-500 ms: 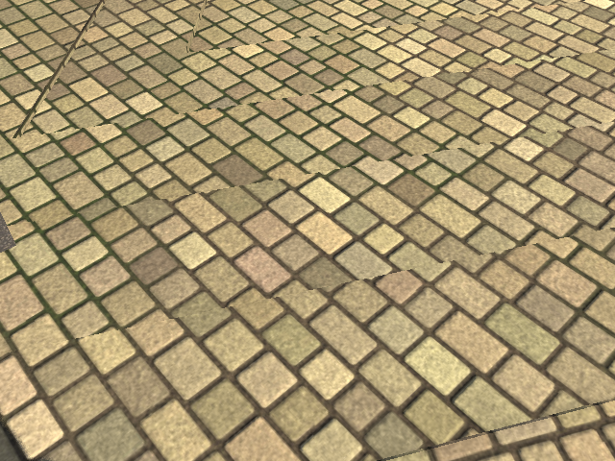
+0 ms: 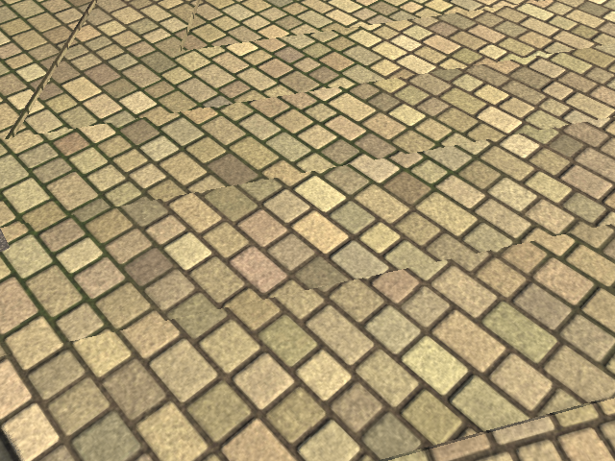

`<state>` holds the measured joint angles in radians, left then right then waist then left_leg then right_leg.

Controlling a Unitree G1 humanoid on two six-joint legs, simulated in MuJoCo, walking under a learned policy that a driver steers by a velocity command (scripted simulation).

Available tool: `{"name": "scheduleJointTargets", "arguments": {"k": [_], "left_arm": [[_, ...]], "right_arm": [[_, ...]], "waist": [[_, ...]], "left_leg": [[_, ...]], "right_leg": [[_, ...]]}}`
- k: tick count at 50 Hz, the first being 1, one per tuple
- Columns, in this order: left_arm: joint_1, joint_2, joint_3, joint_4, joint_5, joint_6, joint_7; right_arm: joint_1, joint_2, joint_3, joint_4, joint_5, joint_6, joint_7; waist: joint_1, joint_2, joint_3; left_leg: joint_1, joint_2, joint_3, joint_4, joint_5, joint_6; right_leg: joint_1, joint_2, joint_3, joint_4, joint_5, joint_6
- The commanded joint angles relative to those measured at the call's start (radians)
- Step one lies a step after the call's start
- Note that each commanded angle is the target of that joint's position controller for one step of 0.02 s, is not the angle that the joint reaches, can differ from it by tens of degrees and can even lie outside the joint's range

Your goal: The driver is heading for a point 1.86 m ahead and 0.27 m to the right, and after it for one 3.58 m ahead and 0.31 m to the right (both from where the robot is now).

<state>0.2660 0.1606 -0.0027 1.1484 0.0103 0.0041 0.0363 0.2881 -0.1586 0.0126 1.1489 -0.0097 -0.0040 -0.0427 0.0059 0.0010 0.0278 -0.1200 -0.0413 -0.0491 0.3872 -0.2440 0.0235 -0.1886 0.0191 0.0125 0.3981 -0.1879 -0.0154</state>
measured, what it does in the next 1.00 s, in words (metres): walks ahead: left foot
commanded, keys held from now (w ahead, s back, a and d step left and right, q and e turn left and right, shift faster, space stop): no key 0.18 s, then w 0.82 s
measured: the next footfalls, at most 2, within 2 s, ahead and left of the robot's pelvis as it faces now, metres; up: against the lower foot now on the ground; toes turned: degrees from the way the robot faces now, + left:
left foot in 0.90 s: +0.43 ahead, +0.03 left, +0.00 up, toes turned +4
right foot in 1.48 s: +0.76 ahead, -0.13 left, -0.04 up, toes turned -3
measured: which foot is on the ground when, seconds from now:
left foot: down 0.00-0.48, up 0.50-0.88, down 0.90-1.00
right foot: down 0.00-0.92, up 0.94-1.00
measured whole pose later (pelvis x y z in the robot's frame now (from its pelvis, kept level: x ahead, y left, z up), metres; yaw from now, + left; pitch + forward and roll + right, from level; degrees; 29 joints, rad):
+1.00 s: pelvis +0.32 -0.02 -0.02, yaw +0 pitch +0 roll +1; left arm 0.41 0.17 0.02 1.08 0.01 -0.09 0.01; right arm 0.13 -0.21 -0.06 0.96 -0.02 -0.07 0.01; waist 0.01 -0.01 0.07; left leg -0.36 -0.09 0.13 0.55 -0.20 0.14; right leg -0.22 0.03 0.00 1.19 -0.36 -0.10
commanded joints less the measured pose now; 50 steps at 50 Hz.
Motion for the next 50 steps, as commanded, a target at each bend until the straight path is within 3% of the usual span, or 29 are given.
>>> {"name": "scheduleJointTargets", "arguments": {"k": [1,9,10,12,14,16,18,19,21,23,24,25,26,27,28,29,31,34,38,40,42,44,45,46,47,48,49,50], "left_arm": [[0.060,0.080,0.011,-0.006,0.000,-0.004,0.004],[0.074,0.069,0.010,0.002,0.000,-0.005,0.006],[0.082,0.064,0.009,0.005,0.001,-0.004,0.006],[0.081,0.087,0.021,-0.004,0.003,0.003,0.003],[0.074,0.091,0.028,-0.026,0.010,0.009,-0.003],[0.047,0.061,0.025,-0.056,0.013,-0.002,-0.010],[-0.008,0.029,0.020,-0.097,0.022,-0.025,-0.022],[-0.036,0.043,0.023,-0.119,0.029,-0.038,-0.028],[-0.031,0.060,0.031,-0.141,0.022,-0.060,-0.039],[0.118,0.041,0.035,-0.103,0.005,-0.077,-0.043],[0.250,0.056,0.046,-0.058,0.001,-0.084,-0.038],[0.396,0.162,0.076,-0.027,0.011,-0.091,-0.027],[0.494,0.220,0.095,0.008,0.005,-0.079,-0.029],[0.396,0.157,0.078,-0.020,0.010,-0.073,-0.027],[0.310,0.135,0.071,-0.054,0.013,-0.077,-0.029],[0.255,0.122,0.065,-0.075,0.016,-0.083,-0.029],[0.239,0.085,0.047,-0.075,0.011,-0.096,-0.025],[0.313,0.076,0.034,-0.044,0.005,-0.106,-0.021],[0.302,0.082,0.021,-0.047,0.004,-0.111,-0.016],[0.308,0.110,0.024,-0.040,0.005,-0.117,-0.013],[0.275,0.133,0.028,-0.043,0.004,-0.127,-0.011],[0.232,0.159,0.037,-0.054,0.002,-0.125,-0.008],[0.218,0.160,0.038,-0.058,0.002,-0.120,-0.010],[0.246,0.103,0.028,-0.082,0.006,-0.115,-0.015],[0.396,0.022,0.024,-0.076,-0.029,-0.109,-0.031],[0.276,0.115,0.040,-0.099,-0.006,-0.105,-0.029],[0.157,0.130,0.048,-0.137,0.001,-0.108,-0.033],[0.127,0.115,0.051,-0.142,0.005,-0.107,-0.035]], "right_arm": [[0.068,-0.077,-0.011,-0.005,0.000,-0.004,-0.003],[0.084,-0.065,-0.011,0.002,0.000,-0.004,-0.005],[0.095,-0.060,-0.009,0.006,-0.002,-0.003,-0.005],[0.104,-0.086,-0.023,0.001,-0.006,0.003,-0.004],[0.108,-0.096,-0.032,-0.020,-0.010,0.009,0.002],[0.147,-0.093,-0.036,-0.026,-0.009,0.003,0.003],[0.222,-0.140,-0.057,-0.009,-0.008,-0.009,0.002],[0.224,-0.158,-0.068,-0.009,-0.009,-0.013,0.004],[0.192,-0.162,-0.075,-0.026,-0.012,-0.023,0.010],[0.101,-0.144,-0.076,-0.055,-0.001,-0.032,0.012],[0.043,-0.121,-0.071,-0.081,0.000,-0.042,0.014],[-0.011,-0.051,-0.052,-0.126,0.009,-0.058,0.024],[-0.013,-0.081,-0.060,-0.154,-0.020,-0.068,0.034],[-0.020,-0.111,-0.068,-0.147,-0.041,-0.069,0.042],[-0.016,-0.076,-0.061,-0.143,-0.032,-0.075,0.050],[-0.021,-0.064,-0.060,-0.141,-0.023,-0.080,0.059],[-0.028,-0.075,-0.067,-0.146,-0.027,-0.070,0.071],[-0.095,-0.069,-0.067,-0.180,-0.025,-0.050,0.074],[-0.307,-0.040,-0.045,-0.269,-0.011,-0.045,0.079],[-0.336,-0.052,-0.043,-0.289,-0.003,-0.041,0.077],[-0.237,-0.099,-0.060,-0.269,-0.001,-0.043,0.066],[-0.001,-0.153,-0.088,-0.190,-0.007,-0.055,0.052],[0.128,-0.179,-0.103,-0.148,-0.018,-0.062,0.043],[0.253,-0.267,-0.126,-0.132,-0.041,-0.066,0.035],[0.220,-0.277,-0.129,-0.145,-0.029,-0.058,0.046],[0.088,-0.230,-0.121,-0.167,-0.001,-0.056,0.054],[-0.008,-0.171,-0.104,-0.189,0.004,-0.067,0.057],[-0.037,-0.132,-0.093,-0.183,-0.003,-0.078,0.059]], "waist": [[0.001,-0.001,0.040],[0.000,0.000,0.044],[-0.001,0.001,0.023],[-0.004,0.006,0.046],[-0.009,0.018,0.120],[-0.030,0.053,0.164],[-0.062,0.153,0.145],[-0.065,0.164,0.158],[-0.038,0.137,0.158],[0.054,0.113,0.161],[0.110,0.050,0.139],[0.170,-0.201,0.096],[0.159,-0.281,0.078],[0.096,-0.106,0.127],[0.060,-0.043,0.140],[0.035,-0.022,0.131],[0.010,-0.054,0.108],[0.008,-0.081,0.089],[0.029,-0.089,0.139],[0.031,-0.124,0.132],[-0.027,-0.131,0.066],[-0.133,-0.111,-0.051],[-0.194,-0.083,-0.102],[-0.209,0.048,-0.206],[-0.109,0.235,-0.329],[-0.089,0.066,-0.182],[-0.071,0.023,-0.052],[-0.035,-0.038,0.016]], "left_leg": [[-0.076,0.103,-0.083,-0.073,0.113,0.030],[-0.074,0.103,-0.080,-0.067,0.120,0.028],[-0.068,0.096,-0.078,-0.078,0.041,0.031],[-0.103,0.066,-0.075,-0.059,-0.216,0.056],[-0.175,0.070,-0.117,-0.054,-0.467,0.095],[-0.156,0.120,-0.212,-0.083,-0.531,0.133],[-0.022,0.237,-0.388,-0.195,-0.546,0.196],[-0.013,0.291,-0.439,-0.226,-0.521,0.223],[-0.059,0.299,-0.421,-0.216,-0.458,0.228],[-0.225,0.223,-0.295,-0.126,-0.349,0.179],[-0.365,0.153,-0.201,-0.009,-0.259,0.139],[-0.534,0.004,0.000,0.328,-0.176,0.080],[-0.654,-0.024,0.071,0.578,-0.274,0.067],[-0.675,0.042,0.031,0.704,-0.230,0.076],[-0.657,0.074,0.019,0.737,-0.143,0.075],[-0.633,0.096,0.021,0.734,-0.077,0.069],[-0.608,0.108,0.052,0.698,-0.013,0.049],[-0.623,0.081,0.114,0.651,0.032,0.033],[-0.523,0.040,0.181,0.350,0.139,0.031],[-0.375,0.002,0.217,0.231,0.175,0.048],[-0.221,-0.026,0.201,0.228,0.217,0.091],[-0.018,-0.052,0.171,0.183,0.165,0.134],[0.135,-0.008,0.132,0.116,0.146,0.157],[0.303,0.240,-0.149,0.087,-0.016,0.214],[0.477,0.464,-0.683,-0.071,-0.101,0.393],[0.340,0.410,-0.621,-0.156,-0.241,0.361],[0.186,0.381,-0.470,-0.184,-0.185,0.324],[0.054,0.342,-0.371,-0.210,-0.036,0.292]], "right_leg": [[0.023,-0.095,0.091,-0.059,0.079,-0.028],[0.023,-0.094,0.090,-0.055,0.087,-0.029],[0.031,-0.086,0.088,-0.062,0.008,-0.030],[-0.009,-0.048,0.073,-0.029,-0.240,-0.050],[-0.108,-0.032,0.086,0.008,-0.471,-0.080],[-0.203,-0.021,0.084,0.080,-0.459,-0.086],[-0.309,0.022,-0.020,0.239,-0.270,-0.063],[-0.334,0.003,-0.053,0.283,-0.217,-0.059],[-0.284,-0.019,-0.050,0.271,-0.238,-0.067],[-0.011,0.007,-0.068,0.089,-0.187,-0.079],[0.208,-0.008,-0.003,0.012,-0.161,-0.084],[0.369,-0.211,0.350,-0.168,-0.373,-0.142],[0.410,-0.379,0.625,-0.242,-0.357,-0.204],[0.334,-0.376,0.564,-0.215,-0.299,-0.204],[0.270,-0.344,0.473,-0.217,-0.198,-0.196],[0.236,-0.305,0.390,-0.236,-0.137,-0.183],[0.230,-0.240,0.253,-0.247,0.066,-0.160],[0.252,-0.204,0.131,-0.213,0.423,-0.149],[0.150,-0.161,0.049,-0.243,0.539,-0.134],[0.114,-0.166,0.032,-0.254,0.624,-0.128],[0.147,-0.192,0.004,-0.151,0.868,-0.113],[0.182,-0.192,-0.008,0.124,0.963,-0.101],[0.106,-0.165,-0.024,0.335,0.815,-0.101],[-0.050,-0.091,-0.070,0.687,0.367,-0.099],[-0.344,0.086,-0.018,1.054,-0.334,-0.071],[-0.459,0.008,0.047,1.047,-0.230,-0.094],[-0.465,-0.043,0.052,0.977,-0.134,-0.097],[-0.407,-0.076,0.053,0.902,-0.100,-0.097]]}}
